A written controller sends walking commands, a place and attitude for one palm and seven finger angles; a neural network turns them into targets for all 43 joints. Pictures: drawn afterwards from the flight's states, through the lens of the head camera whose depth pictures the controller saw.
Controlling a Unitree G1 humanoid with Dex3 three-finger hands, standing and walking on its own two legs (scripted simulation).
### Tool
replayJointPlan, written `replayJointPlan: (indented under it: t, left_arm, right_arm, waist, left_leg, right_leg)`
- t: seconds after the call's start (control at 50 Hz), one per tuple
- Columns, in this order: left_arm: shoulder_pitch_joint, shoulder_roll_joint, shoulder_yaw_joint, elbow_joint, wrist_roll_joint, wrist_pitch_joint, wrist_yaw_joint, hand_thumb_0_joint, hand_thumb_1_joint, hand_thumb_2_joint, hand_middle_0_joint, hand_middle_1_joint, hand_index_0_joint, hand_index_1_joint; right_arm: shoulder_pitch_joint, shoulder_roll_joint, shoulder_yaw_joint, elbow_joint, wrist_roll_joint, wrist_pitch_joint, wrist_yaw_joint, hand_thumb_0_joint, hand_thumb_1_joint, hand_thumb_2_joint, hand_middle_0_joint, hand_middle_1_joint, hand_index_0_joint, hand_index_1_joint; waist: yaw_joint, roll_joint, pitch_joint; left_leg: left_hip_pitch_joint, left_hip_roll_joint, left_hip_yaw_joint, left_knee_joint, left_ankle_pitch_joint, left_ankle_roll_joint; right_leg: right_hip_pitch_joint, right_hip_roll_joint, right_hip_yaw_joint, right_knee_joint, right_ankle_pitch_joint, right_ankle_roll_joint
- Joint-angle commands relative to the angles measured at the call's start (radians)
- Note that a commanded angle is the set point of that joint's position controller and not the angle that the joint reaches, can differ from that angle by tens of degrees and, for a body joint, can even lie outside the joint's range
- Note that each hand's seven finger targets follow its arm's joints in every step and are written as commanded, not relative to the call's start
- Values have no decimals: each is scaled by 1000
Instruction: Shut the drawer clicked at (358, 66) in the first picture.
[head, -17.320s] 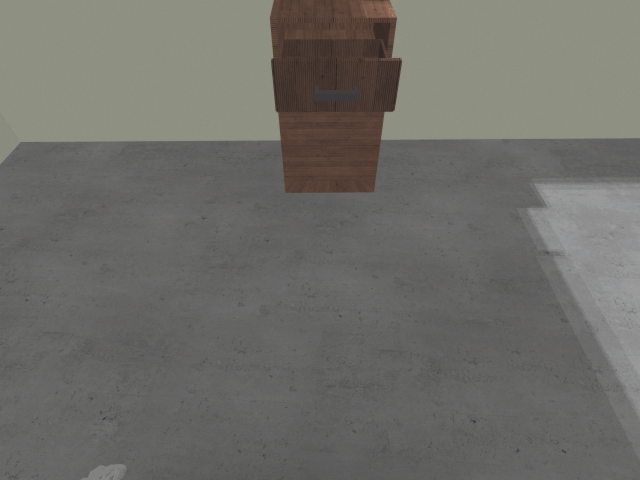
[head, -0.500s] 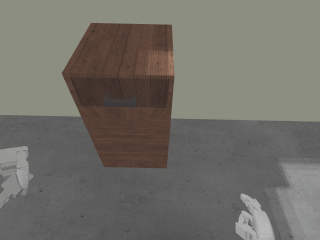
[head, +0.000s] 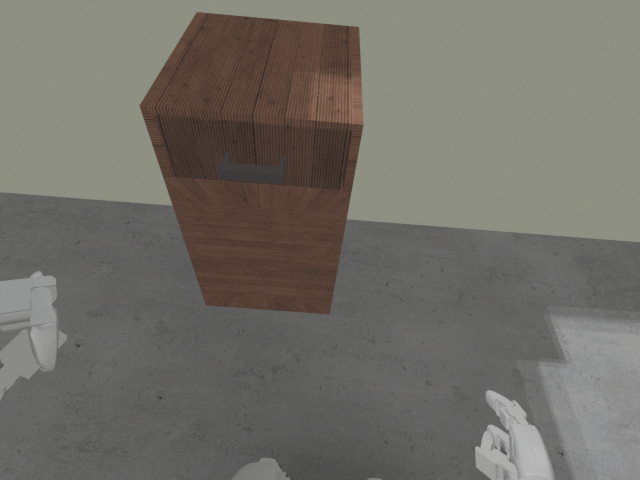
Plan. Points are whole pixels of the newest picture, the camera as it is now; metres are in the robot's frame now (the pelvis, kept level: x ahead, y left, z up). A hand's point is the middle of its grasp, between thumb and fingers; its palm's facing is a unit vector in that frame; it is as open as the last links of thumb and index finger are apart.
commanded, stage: step back with the hand held close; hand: left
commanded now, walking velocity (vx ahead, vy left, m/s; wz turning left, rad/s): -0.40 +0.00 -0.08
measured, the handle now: (253, 166) +0.70 +0.16 -0.07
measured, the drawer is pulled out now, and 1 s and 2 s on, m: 0.00 0.00 0.00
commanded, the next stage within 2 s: stop stepping back and stand still in 0.36 s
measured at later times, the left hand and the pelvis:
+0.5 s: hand (28, 456) +0.12 +0.20 +0.19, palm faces +0.16 -0.88 -0.45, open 3.3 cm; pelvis -0.10 +0.01 +0.00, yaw -7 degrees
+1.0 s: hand out of the picture +0.06 +0.23 +0.20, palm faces +0.18 -0.86 -0.47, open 3.3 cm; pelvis -0.15 +0.03 +0.01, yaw -8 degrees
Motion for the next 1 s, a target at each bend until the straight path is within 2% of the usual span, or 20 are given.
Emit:
replayJointPlan:
  t: [0.0, 0.04, 0.08, 0.12, 0.24, 0.32, 0.38, 0.42, 0.5, 0.56, 0.6, 0.64, 0.7, 0.72, 0.76, 0.86, 0.88, 0.9, 0.92, 0.98]
  left_arm:
    - [25, 173, 156, -171, -7, -61, 38, 0, 900, 900, -1400, -1600, -1400, -1600]
    - [12, 162, 174, -207, 16, -75, 29, 0, 900, 900, -1400, -1600, -1400, -1600]
    - [-40, 194, 194, -257, 22, -70, 19, 0, 900, 900, -1400, -1600, -1400, -1600]
    - [-16, 168, 183, -239, 11, -66, 18, 0, 900, 900, -1400, -1600, -1400, -1600]
    - [-19, 119, 92, -234, -25, -84, -4, 0, 900, 900, -1400, -1600, -1400, -1600]
    - [-45, 172, 122, -236, -36, -106, -29, 0, 900, 900, -1400, -1600, -1400, -1600]
    - [-50, 236, 189, -254, -53, -120, -25, 0, 900, 900, -1400, -1600, -1400, -1600]
    - [-32, 202, 160, -236, -56, -104, -37, 0, 900, 900, -1400, -1600, -1400, -1600]
    - [54, 189, 186, -191, -75, -50, -37, 0, 900, 900, -1400, -1600, -1400, -1600]
    - [53, 213, 218, -192, -73, -32, -18, 0, 900, 900, -1400, -1600, -1400, -1600]
    - [76, 208, 204, -168, -66, -29, -15, 0, 900, 900, -1400, -1600, -1400, -1600]
    - [-19, 187, 166, -204, -52, -13, -12, 0, 900, 900, -1400, -1600, -1400, -1600]
    - [-194, 141, 88, -158, -22, 9, -8, 0, 900, 900, -1400, -1600, -1400, -1600]
    - [-217, 142, 97, -170, -19, -2, -1, 0, 900, 900, -1400, -1600, -1400, -1600]
    - [-165, 175, 132, -202, -8, -34, 5, 0, 900, 900, -1400, -1600, -1400, -1600]
    - [164, 165, 169, -236, -20, -20, -7, 0, 900, 900, -1400, -1600, -1400, -1600]
    - [182, 159, 162, -227, -19, -13, -14, 0, 900, 900, -1400, -1600, -1400, -1600]
    - [160, 184, 185, -227, -23, -9, -14, 0, 900, 900, -1400, -1600, -1400, -1600]
    - [66, 184, 185, -251, -37, -1, -6, 0, 900, 900, -1400, -1600, -1400, -1600]
    - [-1, 107, 135, -64, -29, 21, 12, 0, 900, 900, -1400, -1600, -1400, -1600]
  right_arm:
    - [-70, -117, -40, -145, -1, -31, -27, 0, -900, -900, 200, 300, 200, 300]
    - [-93, -155, -35, -174, -9, -61, -33, 0, -900, -900, 200, 300, 200, 300]
    - [-79, -134, -43, -171, -17, -85, -34, 0, -900, -900, 200, 300, 200, 300]
    - [-74, -128, -50, -152, -23, -109, -18, 0, -900, -900, 200, 300, 200, 300]
    - [-12, -102, -24, -53, -49, -148, 8, 0, -900, -900, 200, 300, 200, 300]
    - [-3, -98, -25, -36, -56, -118, 16, 0, -900, -900, 200, 300, 200, 300]
    - [-48, -67, -1, -72, -42, -100, 4, 0, -900, -900, 200, 300, 200, 300]
    - [-62, -94, -15, -89, -15, -118, -14, 0, -900, -900, 200, 300, 200, 300]
    - [-89, -101, -4, -131, -11, -96, -25, 0, -900, -900, 200, 300, 200, 300]
    - [-92, -111, -5, -151, -8, -95, -36, 0, -900, -900, 200, 300, 200, 300]
    - [-31, -97, -16, -119, -3, -85, -40, 0, -900, -900, 200, 300, 200, 300]
    - [-28, -102, -19, -93, -8, -83, -36, 0, -900, -900, 200, 300, 200, 300]
    - [-33, -123, 2, -78, 2, -129, -49, 0, -900, -900, 200, 300, 200, 300]
    - [-31, -141, 2, -79, 2, -161, -52, 0, -900, -900, 200, 300, 200, 300]
    - [-48, -122, 3, -84, -11, -194, -40, 0, -900, -900, 200, 300, 200, 300]
    - [-39, -97, 7, -142, -19, -163, 4, 0, -900, -900, 200, 300, 200, 300]
    - [-41, -84, 6, -148, -17, -136, 8, 0, -900, -900, 200, 300, 200, 300]
    - [-38, -83, -5, -139, -20, -106, 8, 0, -900, -900, 200, 300, 200, 300]
    - [-29, -87, -8, -121, -16, -87, 5, 0, -900, -900, 200, 300, 200, 300]
    - [-20, -70, 4, -86, -4, -94, -18, 0, -900, -900, 200, 300, 200, 300]
  waist:
    - [-12, 27, -114]
    - [-4, 305, -105]
    - [4, 244, -132]
    - [20, 154, -158]
    - [17, 247, -235]
    - [27, 201, -295]
    - [18, -13, -261]
    - [-1, -148, -176]
    - [11, 145, -102]
    - [10, 149, -48]
    - [-4, -83, -52]
    - [-12, -196, 5]
    - [-41, 102, 138]
    - [-19, 276, 101]
    - [10, 389, -21]
    - [46, 235, -180]
    - [40, 98, -140]
    - [33, -127, -107]
    - [22, -204, -67]
    - [-12, -119, 5]
  left_leg:
    - [143, 101, -118, -174, -142, 23]
    - [-277, 311, -361, -547, -524, 116]
    - [-278, 388, -421, -592, -436, 153]
    - [-133, 347, -318, -496, -297, 146]
    - [330, 266, -198, -533, -70, 13]
    - [540, 205, -42, -343, 340, -46]
    - [526, 119, 49, -58, 135, -65]
    - [507, 61, 47, 15, 127, -66]
    - [394, 112, -72, -289, -22, -48]
    - [292, 82, -72, -322, -266, -102]
    - [430, 17, 40, 77, -36, -86]
    - [345, 42, -9, 320, 30, -65]
    - [246, 97, -81, -168, -18, -34]
    - [186, 156, -265, -391, -100, -4]
    - [169, 234, -479, -616, -477, -16]
    - [-19, 126, -135, -448, -282, -32]
    - [-29, 45, -26, -234, -199, -47]
    - [49, -14, 37, 132, -95, -67]
    - [8, 2, 12, 322, -45, -65]
    - [124, 93, -22, 164, -38, -34]
  right_leg:
    - [-78, -139, 121, -158, -239, -39]
    - [289, 45, 30, 255, -186, 20]
    - [284, 68, 81, 561, -221, 24]
    - [197, 53, 80, 555, -291, 19]
    - [101, 37, -16, 44, -432, -23]
    - [120, -2, -2, -319, -198, -39]
    - [-67, -228, 93, -342, -33, -96]
    - [-168, -215, 20, -270, -32, -97]
    - [-78, -27, -60, -139, -402, -30]
    - [-44, 3, -62, -189, -600, -73]
    - [-239, -159, 70, -319, -653, -128]
    - [-307, -288, 138, -349, -607, -176]
    - [-150, -118, -66, -48, -407, -37]
    - [-28, -32, -61, 91, -366, 7]
    - [76, 10, 27, 268, -406, -1]
    - [439, -1, -18, -45, -355, -42]
    - [368, -87, 73, -203, -371, -60]
    - [120, -289, 311, -393, -503, -121]
    - [4, -398, 391, -429, -553, -189]
    - [-67, -314, 179, -328, -428, -140]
